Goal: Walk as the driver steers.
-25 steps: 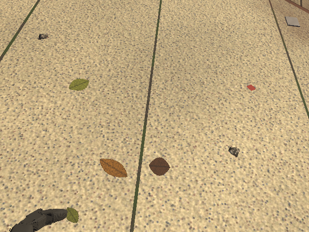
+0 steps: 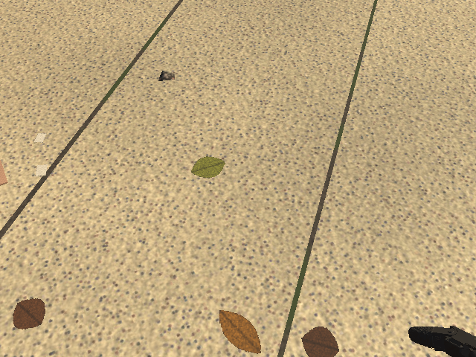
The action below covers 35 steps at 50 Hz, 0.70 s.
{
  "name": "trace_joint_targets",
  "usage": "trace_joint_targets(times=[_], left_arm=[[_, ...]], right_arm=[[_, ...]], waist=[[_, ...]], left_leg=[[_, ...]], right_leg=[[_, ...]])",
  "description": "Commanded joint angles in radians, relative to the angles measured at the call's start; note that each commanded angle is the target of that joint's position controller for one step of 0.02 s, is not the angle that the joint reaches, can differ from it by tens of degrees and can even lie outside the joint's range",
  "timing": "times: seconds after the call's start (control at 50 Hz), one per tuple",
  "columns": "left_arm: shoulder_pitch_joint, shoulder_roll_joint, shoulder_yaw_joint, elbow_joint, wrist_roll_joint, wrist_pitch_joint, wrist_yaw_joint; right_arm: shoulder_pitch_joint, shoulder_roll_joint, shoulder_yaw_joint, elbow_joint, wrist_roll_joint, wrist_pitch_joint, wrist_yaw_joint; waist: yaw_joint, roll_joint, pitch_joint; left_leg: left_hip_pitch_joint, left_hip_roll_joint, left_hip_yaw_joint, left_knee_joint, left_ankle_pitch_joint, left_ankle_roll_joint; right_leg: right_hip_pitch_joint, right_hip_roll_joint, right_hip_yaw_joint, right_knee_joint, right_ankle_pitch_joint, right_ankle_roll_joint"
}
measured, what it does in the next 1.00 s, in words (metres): walks ahead: left foot, then right foot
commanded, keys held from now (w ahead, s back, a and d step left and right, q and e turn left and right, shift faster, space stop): w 1.00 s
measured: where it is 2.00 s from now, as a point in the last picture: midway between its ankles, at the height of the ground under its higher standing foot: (280, 188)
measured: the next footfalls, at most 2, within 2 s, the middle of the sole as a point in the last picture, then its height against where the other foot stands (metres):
left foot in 0.08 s outside the picture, level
right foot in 0.62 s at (309, 342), level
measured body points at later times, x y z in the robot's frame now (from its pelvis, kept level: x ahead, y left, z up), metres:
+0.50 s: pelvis +0.27 +0.03 +0.01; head +0.30 +0.04 +0.45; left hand +0.49 +0.26 -0.09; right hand +0.28 -0.25 -0.11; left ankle +0.19 +0.13 -0.74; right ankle +0.46 -0.13 -0.69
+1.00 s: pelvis +0.55 -0.02 +0.01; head +0.57 -0.02 +0.46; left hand +0.56 +0.26 -0.12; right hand +0.74 -0.26 -0.09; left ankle +0.73 +0.15 -0.69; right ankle +0.48 -0.11 -0.74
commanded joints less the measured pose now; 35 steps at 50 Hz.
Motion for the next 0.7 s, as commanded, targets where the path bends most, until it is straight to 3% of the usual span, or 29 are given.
trace_joint_targets(times=[0.02,0.04,0.06,0.08,0.1,0.12,0.14,0.16,0.18,0.2,0.26,0.32,0.36,0.44,0.52,0.56,0.58,0.6,0.62,0.64,0.66,0.68,0.7], left_arm=[[-0.022,0.195,0.044,-0.042,-0.004,0.005,0.009],[-0.036,0.201,0.044,-0.043,-0.004,0.011,0.011],[-0.032,0.18,0.035,-0.042,0.001,0.016,0.013],[-0.029,0.127,0.011,-0.065,0.026,0.016,0.016],[0.1,0.006,-0.026,-0.086,0.026,-0.003,0.01],[0.048,0.103,-0.007,-0.069,0.007,-0.021,0.003],[-0.047,0.156,0.009,-0.1,-0.015,-0.031,-0.003],[-0.107,0.145,0.005,-0.114,-0.01,-0.035,0.0],[-0.134,0.136,0.007,-0.118,0.008,-0.033,0.002],[-0.115,0.128,0.01,-0.113,0.012,-0.024,0.001],[-0.095,0.083,0.001,-0.1,0.016,0.007,0.005],[-0.197,0.07,-0.003,-0.128,0.028,0.013,0.007],[-0.259,0.06,-0.008,-0.139,0.027,0.008,0.001],[-0.39,0.049,-0.016,-0.172,0.019,-0.005,-0.014],[-0.457,0.065,-0.014,-0.207,0.013,-0.016,-0.035],[-0.424,0.084,-0.008,-0.202,0.014,-0.021,-0.041],[-0.362,0.103,0.003,-0.186,0.017,-0.023,-0.039],[-0.228,0.14,0.025,-0.143,0.02,-0.023,-0.032],[-0.046,0.203,0.048,-0.101,0.027,-0.022,-0.022],[0.047,0.302,0.071,-0.083,0.031,-0.013,-0.017],[0.063,0.215,0.049,-0.076,0.013,-0.009,-0.018],[-0.013,0.176,0.034,-0.086,0.013,-0.01,-0.016],[-0.084,0.147,0.025,-0.1,0.019,-0.009,-0.014]], right_arm=[[-0.037,-0.103,-0.033,-0.083,0.001,-0.016,0.009],[0.031,-0.123,-0.046,-0.066,-0.003,-0.016,0.007],[0.17,-0.162,-0.069,-0.024,-0.006,-0.013,0.001],[0.347,-0.229,-0.091,0.007,-0.014,-0.008,-0.01],[0.39,-0.321,-0.105,0.021,-0.022,-0.005,-0.007],[0.401,-0.217,-0.08,0.016,-0.01,-0.005,-0.004],[0.329,-0.183,-0.065,0.011,-0.011,-0.008,-0.005],[0.265,-0.167,-0.058,0.004,-0.014,-0.008,-0.005],[0.218,-0.145,-0.052,0.004,-0.02,-0.01,-0.001],[0.191,-0.126,-0.046,0.003,-0.028,-0.015,-0.001],[0.181,-0.129,-0.049,0.024,-0.016,-0.034,0.0],[0.211,-0.154,-0.056,0.056,-0.016,-0.036,-0.011],[0.23,-0.162,-0.057,0.073,-0.013,-0.031,-0.017],[0.302,-0.188,-0.063,0.121,-0.003,-0.02,-0.023],[0.343,-0.197,-0.068,0.164,0.003,0.001,-0.029],[0.336,-0.207,-0.073,0.174,0.004,0.012,-0.034],[0.317,-0.214,-0.074,0.174,0.005,0.017,-0.036],[0.306,-0.201,-0.068,0.173,0.002,0.023,-0.039],[0.31,-0.163,-0.049,0.154,-0.013,0.024,-0.043],[0.433,-0.051,-0.014,0.132,-0.019,0.003,-0.032],[0.389,-0.102,-0.023,0.145,-0.003,-0.019,-0.029],[0.296,-0.175,-0.045,0.117,0.025,-0.032,-0.024],[0.23,-0.172,-0.042,0.098,0.026,-0.036,-0.026]], waist=[[-0.065,-0.104,0.02],[-0.112,-0.106,-0.021],[-0.179,-0.092,-0.109],[-0.249,-0.006,-0.251],[-0.176,0.276,-0.378],[-0.217,0.197,-0.386],[-0.21,0.138,-0.235],[-0.185,0.059,-0.157],[-0.157,0.028,-0.098],[-0.121,0.049,-0.087],[-0.086,0.045,-0.063],[-0.104,0.014,-0.012],[-0.124,0.014,0.005],[-0.176,0.013,0.033],[-0.183,0.025,0.053],[-0.156,0.043,0.03],[-0.117,0.054,-0.007],[-0.051,0.043,-0.091],[0.018,-0.014,-0.235],[-0.022,-0.264,-0.375],[0.015,-0.262,-0.412],[0.008,-0.197,-0.244],[-0.019,-0.129,-0.154]], left_leg=[[0.107,-0.03,0.022,-0.053,-0.041,0.036],[0.211,-0.057,0.048,-0.079,-0.055,0.056],[0.407,-0.081,0.071,-0.089,-0.058,0.084],[0.691,0.069,-0.089,-0.056,-0.048,0.142],[0.993,0.305,-0.585,-0.17,-0.276,0.305],[0.988,0.301,-0.714,-0.269,-0.407,0.295],[0.875,0.272,-0.569,-0.281,-0.377,0.255],[0.743,0.231,-0.453,-0.292,-0.265,0.237],[0.628,0.196,-0.37,-0.318,-0.159,0.229],[0.554,0.171,-0.318,-0.346,-0.096,0.223],[0.461,0.149,-0.225,-0.418,-0.028,0.24],[0.457,0.138,-0.156,-0.459,-0.005,0.239],[0.465,0.117,-0.106,-0.467,-0.004,0.217],[0.505,0.116,-0.058,-0.456,-0.021,0.196],[0.632,0.171,-0.076,-0.391,0.024,0.181],[0.678,0.184,-0.079,-0.335,0.132,0.163],[0.681,0.169,-0.062,-0.263,0.283,0.148],[0.649,0.121,-0.022,-0.108,0.413,0.123],[0.486,0.07,0.02,0.15,0.272,0.086],[0.055,-0.104,0.052,0.544,-0.254,0.0],[-0.086,-0.125,-0.087,0.688,-0.572,-0.001],[-0.172,-0.065,-0.094,0.729,-0.515,0.014],[-0.159,-0.011,-0.058,0.69,-0.425,0.022]], right_leg=[[-0.033,-0.29,0.128,0.003,0.452,-0.149],[-0.027,-0.272,0.102,0.096,0.597,-0.131],[-0.067,-0.225,0.062,0.271,0.697,-0.107],[-0.241,-0.172,0.02,0.567,0.494,-0.068],[-0.62,0.008,0.016,0.933,-0.155,-0.004],[-0.737,-0.022,0.141,1.051,-0.265,-0.013],[-0.803,-0.072,0.126,1.071,-0.189,-0.026],[-0.782,-0.117,0.1,1.031,-0.101,-0.027],[-0.749,-0.145,0.093,0.971,-0.045,-0.021],[-0.686,-0.171,0.103,0.935,-0.005,-0.017],[-0.638,-0.18,0.09,0.851,0.047,0.008],[-0.7,-0.185,0.089,0.691,0.19,0.031],[-0.693,-0.172,0.078,0.563,0.302,0.035],[-0.647,-0.133,0.045,0.384,0.41,0.032],[-0.669,-0.116,0.048,0.297,0.321,-0.008],[-0.608,-0.096,0.031,0.271,0.247,-0.035],[-0.509,-0.068,0.003,0.251,0.226,-0.054],[-0.319,-0.038,-0.025,0.234,0.238,-0.082],[-0.022,-0.15,0.091,0.284,0.286,-0.136],[0.372,-0.399,0.549,0.233,0.121,-0.304],[0.39,-0.426,0.763,0.082,-0.051,-0.323],[0.266,-0.395,0.629,0.055,-0.096,-0.271],[0.124,-0.356,0.506,0.04,-0.041,-0.24]])
Keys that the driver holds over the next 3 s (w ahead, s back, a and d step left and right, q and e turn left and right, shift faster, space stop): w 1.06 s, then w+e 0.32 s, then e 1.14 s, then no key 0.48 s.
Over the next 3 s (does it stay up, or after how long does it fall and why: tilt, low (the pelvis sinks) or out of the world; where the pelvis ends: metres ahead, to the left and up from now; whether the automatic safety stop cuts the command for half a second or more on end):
stays up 0.97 -0.04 0.00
